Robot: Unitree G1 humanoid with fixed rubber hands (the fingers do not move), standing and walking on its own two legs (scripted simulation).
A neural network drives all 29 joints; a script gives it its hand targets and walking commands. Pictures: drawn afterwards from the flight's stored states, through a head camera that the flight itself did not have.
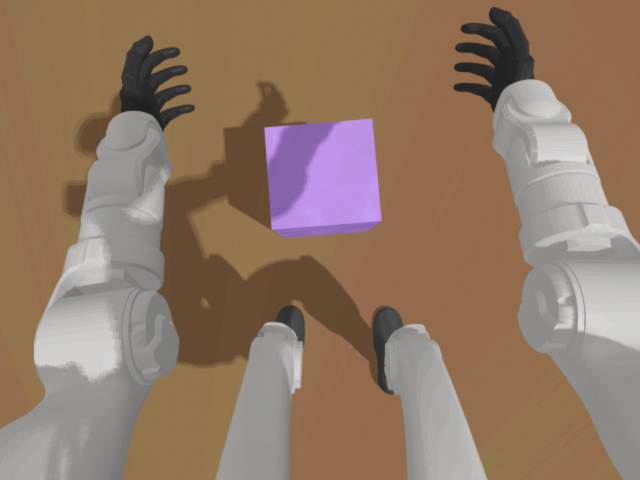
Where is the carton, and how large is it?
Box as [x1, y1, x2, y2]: [264, 119, 381, 237]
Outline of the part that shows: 371,119 264,127 271,226 274,231 283,237 366,231 381,220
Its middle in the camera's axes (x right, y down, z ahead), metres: +0.01 -0.11 +0.87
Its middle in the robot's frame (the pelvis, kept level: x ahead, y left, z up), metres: +0.52 +0.03 -0.53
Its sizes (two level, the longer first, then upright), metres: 0.210 0.200 0.250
